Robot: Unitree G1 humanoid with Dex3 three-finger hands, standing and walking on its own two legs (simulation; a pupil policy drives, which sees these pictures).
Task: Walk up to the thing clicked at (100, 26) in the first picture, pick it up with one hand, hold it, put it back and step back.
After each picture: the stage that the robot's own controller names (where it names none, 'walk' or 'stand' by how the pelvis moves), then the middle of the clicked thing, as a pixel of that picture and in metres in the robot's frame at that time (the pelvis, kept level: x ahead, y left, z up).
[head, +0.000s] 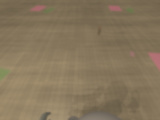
stand; (99, 30) +2.37 -0.21 -0.65
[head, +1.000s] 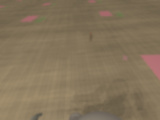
walk; (90, 36) +2.23 +0.18 -0.64
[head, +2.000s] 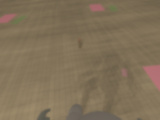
walk; (79, 43) +1.57 +0.34 -0.65
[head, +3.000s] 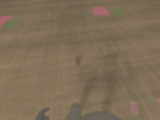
walk; (77, 60) +1.05 +0.29 -0.65
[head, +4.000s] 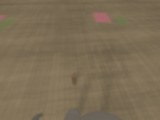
walk; (74, 79) +0.64 +0.23 -0.62
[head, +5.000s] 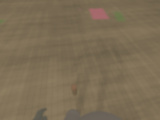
stand; (74, 90) +0.45 +0.18 -0.63
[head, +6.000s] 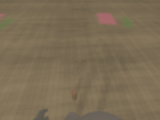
stand; (74, 95) +0.40 +0.18 -0.64
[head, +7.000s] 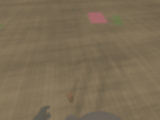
stand; (70, 98) +0.36 +0.22 -0.65
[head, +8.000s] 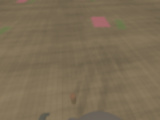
stand; (73, 99) +0.39 +0.20 -0.66
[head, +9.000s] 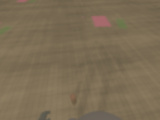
stand; (73, 99) +0.38 +0.20 -0.66
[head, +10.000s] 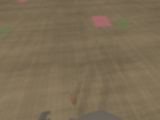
go down; (73, 99) +0.37 +0.20 -0.66
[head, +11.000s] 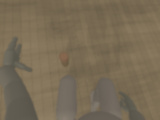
go down; (64, 60) +0.46 +0.20 -0.31
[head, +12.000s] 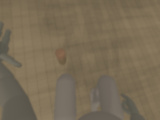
go down; (61, 58) +0.46 +0.22 -0.26
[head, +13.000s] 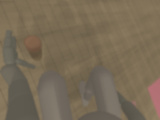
close in; (35, 50) +0.45 +0.26 -0.17
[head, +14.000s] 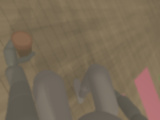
close; (24, 48) +0.44 +0.28 -0.16
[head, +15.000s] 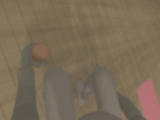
lift; (39, 55) +0.39 +0.25 -0.16
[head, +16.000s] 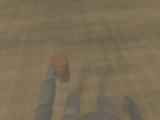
lift; (63, 70) +0.33 +0.18 +0.05
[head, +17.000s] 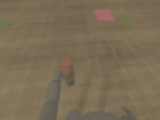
hold; (68, 73) +0.32 +0.16 +0.06
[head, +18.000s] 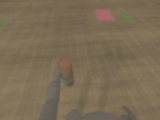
hold; (67, 74) +0.32 +0.16 +0.05
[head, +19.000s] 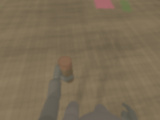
crouch; (67, 71) +0.35 +0.16 +0.01
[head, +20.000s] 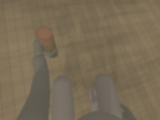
lower; (49, 46) +0.49 +0.22 -0.04
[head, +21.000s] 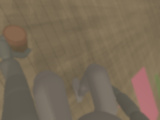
lower; (19, 45) +0.45 +0.29 -0.17
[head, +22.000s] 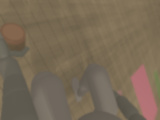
lower; (16, 43) +0.46 +0.29 -0.17
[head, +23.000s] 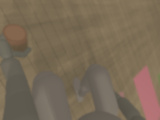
lower; (19, 44) +0.45 +0.29 -0.17
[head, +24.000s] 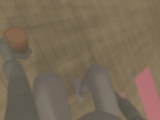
lower; (20, 46) +0.45 +0.29 -0.16
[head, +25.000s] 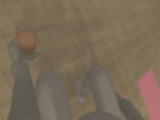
draw back; (28, 48) +0.44 +0.27 -0.15
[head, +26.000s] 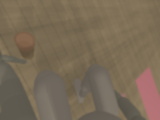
rise; (26, 48) +0.44 +0.27 -0.17
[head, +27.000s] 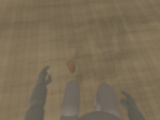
walk; (71, 67) +0.46 +0.19 -0.38
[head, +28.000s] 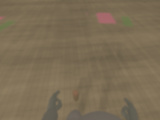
stand; (75, 95) +0.40 +0.16 -0.60
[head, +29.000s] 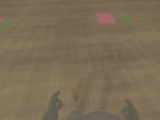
stand; (75, 96) +0.40 +0.16 -0.60
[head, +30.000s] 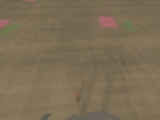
stand; (77, 97) +0.41 +0.15 -0.65
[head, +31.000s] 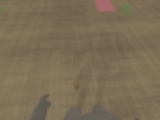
walk; (76, 85) +0.45 +0.13 -0.64
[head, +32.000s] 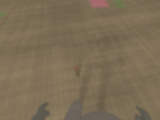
walk; (77, 71) +0.66 +0.20 -0.62
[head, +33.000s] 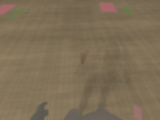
stand; (82, 58) +1.00 +0.15 -0.63
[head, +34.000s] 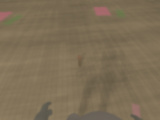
stand; (79, 61) +1.01 +0.20 -0.65
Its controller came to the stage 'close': yes
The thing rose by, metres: 0.69
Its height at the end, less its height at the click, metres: +0.00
